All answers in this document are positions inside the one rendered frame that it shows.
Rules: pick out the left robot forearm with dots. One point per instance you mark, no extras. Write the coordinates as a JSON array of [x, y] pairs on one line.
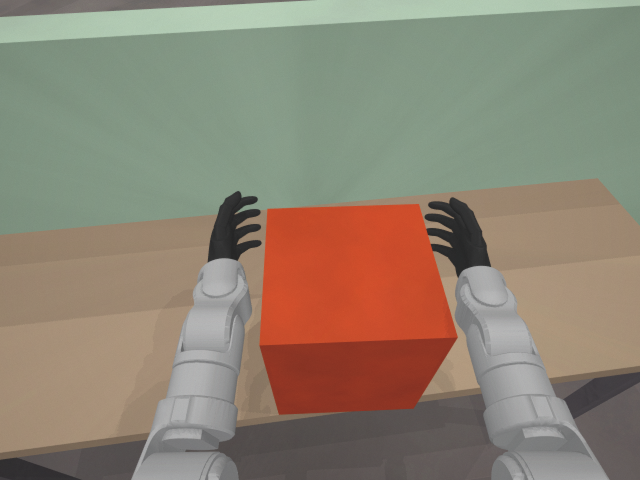
[[199, 410]]

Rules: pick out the left robot upper arm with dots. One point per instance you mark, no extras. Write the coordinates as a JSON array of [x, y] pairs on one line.
[[187, 466]]

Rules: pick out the robot right hand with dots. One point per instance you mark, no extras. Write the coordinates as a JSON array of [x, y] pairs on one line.
[[469, 248]]

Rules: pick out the robot left hand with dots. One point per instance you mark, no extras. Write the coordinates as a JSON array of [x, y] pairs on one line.
[[225, 236]]

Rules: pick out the right robot forearm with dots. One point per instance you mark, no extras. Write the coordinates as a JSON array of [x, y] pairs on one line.
[[522, 410]]

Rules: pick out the right robot upper arm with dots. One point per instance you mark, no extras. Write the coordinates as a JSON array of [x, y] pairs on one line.
[[545, 465]]

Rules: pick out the table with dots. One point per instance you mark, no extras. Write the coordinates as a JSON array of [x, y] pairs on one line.
[[90, 317]]

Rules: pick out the carton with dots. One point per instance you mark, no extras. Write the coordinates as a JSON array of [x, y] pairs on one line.
[[354, 315]]

